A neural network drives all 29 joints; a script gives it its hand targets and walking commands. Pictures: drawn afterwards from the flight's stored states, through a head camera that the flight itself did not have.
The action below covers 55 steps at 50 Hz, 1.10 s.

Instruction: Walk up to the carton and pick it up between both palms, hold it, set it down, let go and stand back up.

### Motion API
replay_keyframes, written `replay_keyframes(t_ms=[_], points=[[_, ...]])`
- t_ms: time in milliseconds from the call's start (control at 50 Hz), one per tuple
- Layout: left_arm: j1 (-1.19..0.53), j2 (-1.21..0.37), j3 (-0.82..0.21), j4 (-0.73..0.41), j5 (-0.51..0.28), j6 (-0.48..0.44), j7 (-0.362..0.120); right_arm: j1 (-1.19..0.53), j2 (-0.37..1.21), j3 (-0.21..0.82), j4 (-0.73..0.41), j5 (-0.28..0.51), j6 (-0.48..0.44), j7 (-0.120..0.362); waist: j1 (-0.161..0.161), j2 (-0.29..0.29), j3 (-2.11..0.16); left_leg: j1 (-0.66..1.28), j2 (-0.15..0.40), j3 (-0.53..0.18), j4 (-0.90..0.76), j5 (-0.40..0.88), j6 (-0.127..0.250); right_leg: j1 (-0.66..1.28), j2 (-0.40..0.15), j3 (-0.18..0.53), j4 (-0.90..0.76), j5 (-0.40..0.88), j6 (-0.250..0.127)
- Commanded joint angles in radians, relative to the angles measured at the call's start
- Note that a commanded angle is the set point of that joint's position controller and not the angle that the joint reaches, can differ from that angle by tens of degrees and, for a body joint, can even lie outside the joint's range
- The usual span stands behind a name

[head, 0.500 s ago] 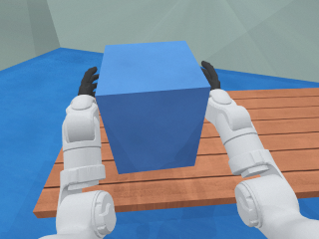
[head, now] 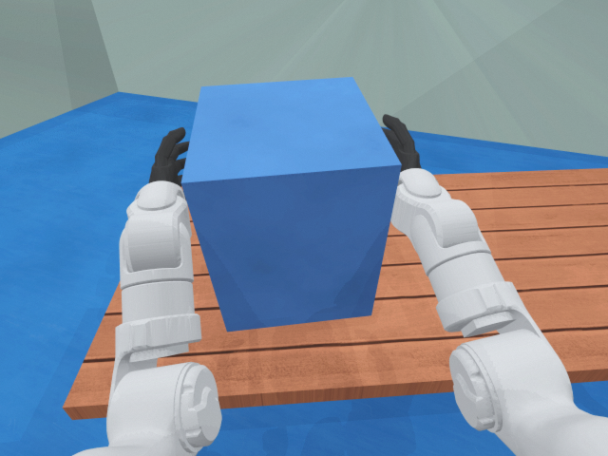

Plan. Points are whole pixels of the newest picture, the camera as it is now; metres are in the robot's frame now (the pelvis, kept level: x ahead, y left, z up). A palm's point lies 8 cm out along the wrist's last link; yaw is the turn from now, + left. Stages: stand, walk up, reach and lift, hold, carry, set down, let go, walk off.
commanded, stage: hold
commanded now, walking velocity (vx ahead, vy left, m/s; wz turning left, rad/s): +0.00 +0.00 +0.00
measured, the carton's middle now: (289, 205) +0.38 +0.01 +0.20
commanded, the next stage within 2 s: none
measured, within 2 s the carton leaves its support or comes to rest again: neither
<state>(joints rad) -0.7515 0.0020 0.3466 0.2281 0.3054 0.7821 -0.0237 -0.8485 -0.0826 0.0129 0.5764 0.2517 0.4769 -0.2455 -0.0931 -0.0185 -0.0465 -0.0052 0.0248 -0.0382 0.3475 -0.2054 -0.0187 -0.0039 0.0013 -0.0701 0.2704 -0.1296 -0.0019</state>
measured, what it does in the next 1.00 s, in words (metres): stands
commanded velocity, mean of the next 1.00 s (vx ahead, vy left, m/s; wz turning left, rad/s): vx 0.00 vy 0.00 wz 0.00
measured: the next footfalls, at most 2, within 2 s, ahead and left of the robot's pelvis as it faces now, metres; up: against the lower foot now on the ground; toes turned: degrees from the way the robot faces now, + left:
none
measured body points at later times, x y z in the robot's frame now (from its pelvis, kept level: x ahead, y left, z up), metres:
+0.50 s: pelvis -0.01 +0.01 +0.00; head -0.08 +0.02 +0.44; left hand +0.38 +0.15 +0.24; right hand +0.37 -0.14 +0.25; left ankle +0.00 +0.13 -0.75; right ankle +0.02 -0.12 -0.75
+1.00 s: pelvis +0.00 +0.00 +0.00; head -0.08 +0.02 +0.44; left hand +0.37 +0.16 +0.25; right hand +0.37 -0.14 +0.25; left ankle +0.00 +0.13 -0.75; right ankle +0.02 -0.12 -0.75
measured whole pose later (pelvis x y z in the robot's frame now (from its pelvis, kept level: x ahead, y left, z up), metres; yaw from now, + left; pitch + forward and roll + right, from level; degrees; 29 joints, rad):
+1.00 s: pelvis +0.00 +0.00 +0.00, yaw +0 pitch -9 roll -1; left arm -0.74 0.00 0.35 0.20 0.32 0.80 -0.04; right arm -0.83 -0.07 0.00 0.55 0.25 0.49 -0.25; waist -0.10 -0.01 -0.03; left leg 0.01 0.02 -0.04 0.36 -0.21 -0.02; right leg 0.02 0.00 -0.08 0.28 -0.14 0.00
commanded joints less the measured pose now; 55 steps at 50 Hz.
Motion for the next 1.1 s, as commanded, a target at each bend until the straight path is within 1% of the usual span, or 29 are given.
replay_keyframes(t_ms=[0,20,60,80,100,140,180,200,220,260,300,380,420,440,480,500,540,580,600,640,680,760,780,800,880,960,980,1060,1080], points=[[-0.671,-0.546,-0.412,-0.097,-0.144,-0.038,-0.172,-0.714,0.621,0.283,-0.267,0.119,-0.032,0.096,-0.023,0.050,-0.271,-0.034,-0.084,0.044,-0.029,0.290,-0.018,0.211,0.051,0.025,0.006,0.253,0.041],[-0.688,-0.549,-0.422,-0.088,-0.155,-0.038,-0.176,-0.745,0.613,0.281,-0.289,0.111,-0.036,0.097,-0.032,0.042,-0.275,-0.045,-0.083,0.042,-0.038,0.268,-0.026,0.207,0.056,0.015,-0.001,0.199,0.037],[-0.678,-0.543,-0.393,-0.054,-0.127,-0.028,-0.187,-0.750,0.608,0.267,-0.272,0.105,-0.031,0.101,-0.010,0.052,-0.230,-0.055,-0.078,0.052,-0.058,0.229,-0.019,0.184,0.050,0.013,-0.001,0.157,0.036],[-0.692,-0.538,-0.399,-0.080,-0.135,-0.030,-0.189,-0.734,0.615,0.264,-0.257,0.093,-0.028,0.102,-0.023,0.053,-0.223,-0.064,-0.081,0.052,-0.057,0.218,-0.017,0.181,0.046,0.021,-0.006,0.154,0.032],[-0.734,-0.556,-0.419,-0.115,-0.146,-0.037,-0.185,-0.780,0.629,0.275,-0.305,0.103,-0.039,0.110,-0.005,0.039,-0.271,-0.064,-0.077,0.050,-0.053,0.216,-0.014,0.179,0.051,0.012,0.004,0.132,0.033],[-0.773,-0.595,-0.489,-0.203,-0.199,-0.060,-0.168,-0.793,0.663,0.306,-0.377,0.128,-0.058,0.107,-0.026,0.062,-0.388,-0.025,-0.077,0.039,-0.028,0.320,-0.029,0.217,0.056,0.014,0.021,0.242,0.034],[-0.761,-0.606,-0.507,-0.183,-0.217,-0.063,-0.160,-0.787,0.646,0.293,-0.398,0.126,-0.057,0.102,-0.041,0.065,-0.385,0.003,-0.075,0.031,-0.013,0.365,-0.045,0.200,0.065,0.006,0.010,0.233,0.032],[-0.735,-0.586,-0.482,-0.155,-0.195,-0.058,-0.157,-0.781,0.642,0.295,-0.365,0.125,-0.050,0.103,-0.026,0.062,-0.334,-0.003,-0.074,0.036,-0.013,0.349,-0.042,0.182,0.071,0.009,0.003,0.208,0.029],[-0.741,-0.580,-0.477,-0.152,-0.189,-0.054,-0.160,-0.733,0.631,0.280,-0.334,0.116,-0.042,0.104,-0.042,0.077,-0.314,-0.004,-0.079,0.036,-0.020,0.319,-0.045,0.179,0.061,0.009,0.001,0.198,0.028],[-0.684,-0.580,-0.466,-0.147,-0.161,-0.038,-0.164,-0.718,0.594,0.284,-0.301,0.110,-0.030,0.110,-0.036,0.079,-0.277,-0.011,-0.066,0.029,-0.040,0.317,-0.046,0.178,0.067,0.009,0.003,0.181,0.021],[-0.683,-0.555,-0.415,-0.109,-0.127,-0.035,-0.168,-0.732,0.600,0.280,-0.261,0.100,-0.027,0.122,0.003,0.041,-0.207,-0.075,-0.064,0.039,-0.069,0.210,-0.025,0.174,0.062,0.012,-0.007,0.109,0.021],[-0.696,-0.556,-0.400,-0.068,-0.128,-0.029,-0.172,-0.788,0.597,0.253,-0.266,0.088,-0.046,0.132,0.005,0.047,-0.234,-0.087,-0.055,0.046,-0.082,0.161,-0.023,0.155,0.067,0.020,-0.007,0.050,0.008],[-0.762,-0.605,-0.473,-0.106,-0.176,-0.047,-0.165,-0.813,0.604,0.239,-0.296,0.077,-0.062,0.137,-0.030,0.065,-0.278,-0.089,-0.056,0.043,-0.074,0.160,-0.036,0.157,0.068,0.012,0.000,0.051,0.004],[-0.772,-0.582,-0.443,-0.086,-0.169,-0.051,-0.162,-0.818,0.606,0.232,-0.254,0.082,-0.061,0.138,-0.006,0.062,-0.272,-0.078,-0.053,0.046,-0.075,0.169,-0.033,0.141,0.071,0.010,0.001,0.048,0.011],[-0.769,-0.591,-0.452,-0.115,-0.177,-0.060,-0.150,-0.805,0.640,0.264,-0.286,0.097,-0.064,0.140,-0.002,0.044,-0.333,-0.046,-0.060,0.042,-0.047,0.229,-0.029,0.172,0.062,0.015,0.006,0.116,0.016],[-0.789,-0.585,-0.444,-0.084,-0.174,-0.063,-0.144,-0.849,0.644,0.267,-0.276,0.092,-0.067,0.144,0.012,0.039,-0.335,-0.063,-0.067,0.049,-0.055,0.180,-0.017,0.152,0.061,0.017,0.001,0.073,0.018],[-0.768,-0.591,-0.440,-0.059,-0.164,-0.064,-0.144,-0.816,0.636,0.249,-0.235,0.085,-0.064,0.142,-0.006,0.058,-0.304,-0.061,-0.062,0.045,-0.056,0.195,-0.027,0.145,0.060,0.015,-0.003,0.086,0.013],[-0.760,-0.587,-0.427,-0.083,-0.161,-0.063,-0.142,-0.822,0.661,0.275,-0.278,0.096,-0.071,0.142,0.019,0.042,-0.337,-0.060,-0.063,0.051,-0.048,0.213,-0.017,0.177,0.058,0.019,0.005,0.126,0.019],[-0.730,-0.575,-0.415,-0.063,-0.151,-0.054,-0.146,-0.788,0.619,0.260,-0.232,0.099,-0.062,0.138,0.002,0.056,-0.299,-0.055,-0.070,0.051,-0.053,0.195,-0.018,0.172,0.054,0.020,-0.003,0.120,0.022],[-0.738,-0.580,-0.418,-0.088,-0.154,-0.054,-0.150,-0.787,0.634,0.259,-0.248,0.098,-0.063,0.132,0.005,0.074,-0.320,-0.058,-0.072,0.054,-0.047,0.230,-0.021,0.184,0.054,0.022,0.007,0.142,0.021],[-0.736,-0.574,-0.412,-0.038,-0.156,-0.053,-0.157,-0.798,0.628,0.246,-0.246,0.084,-0.062,0.124,-0.019,0.042,-0.287,-0.075,-0.080,0.051,-0.047,0.201,-0.017,0.187,0.047,0.018,-0.006,0.138,0.032],[-0.743,-0.578,-0.441,-0.107,-0.175,-0.058,-0.159,-0.800,0.643,0.279,-0.306,0.108,-0.062,0.121,-0.014,0.050,-0.331,-0.053,-0.078,0.042,-0.043,0.252,-0.023,0.203,0.056,0.018,0.009,0.175,0.032],[-0.747,-0.574,-0.454,-0.134,-0.173,-0.063,-0.160,-0.756,0.649,0.275,-0.280,0.111,-0.056,0.115,-0.023,0.080,-0.338,-0.034,-0.081,0.045,-0.035,0.282,-0.029,0.207,0.052,0.021,0.012,0.206,0.029],[-0.728,-0.565,-0.436,-0.101,-0.171,-0.057,-0.161,-0.796,0.649,0.295,-0.331,0.113,-0.061,0.108,-0.010,0.052,-0.348,-0.035,-0.086,0.051,-0.024,0.283,-0.022,0.208,0.050,0.017,0.011,0.216,0.041],[-0.710,-0.570,-0.459,-0.134,-0.166,-0.046,-0.168,-0.756,0.623,0.293,-0.333,0.115,-0.050,0.101,-0.033,0.066,-0.319,-0.016,-0.085,0.043,-0.021,0.305,-0.030,0.215,0.052,0.014,0.013,0.245,0.038],[-0.711,-0.519,-0.390,-0.086,-0.134,-0.041,-0.185,-0.766,0.644,0.288,-0.300,0.090,-0.036,0.112,0.008,0.007,-0.240,-0.073,-0.081,0.053,-0.062,0.174,0.000,0.171,0.048,0.018,-0.006,0.120,0.040],[-0.706,-0.544,-0.399,-0.081,-0.149,-0.037,-0.186,-0.773,0.623,0.266,-0.297,0.080,-0.040,0.114,-0.009,0.012,-0.248,-0.082,-0.073,0.054,-0.072,0.166,-0.008,0.174,0.055,0.013,-0.008,0.093,0.026],[-0.744,-0.576,-0.445,-0.146,-0.170,-0.049,-0.175,-0.796,0.650,0.296,-0.329,0.112,-0.055,0.115,0.001,0.050,-0.306,-0.044,-0.074,0.051,-0.046,0.273,-0.022,0.187,0.063,0.013,0.009,0.167,0.026],[-0.731,-0.582,-0.453,-0.110,-0.180,-0.049,-0.173,-0.806,0.638,0.293,-0.340,0.111,-0.059,0.113,-0.010,0.036,-0.323,-0.021,-0.073,0.045,-0.039,0.273,-0.023,0.180,0.065,0.011,0.001,0.161,0.025]])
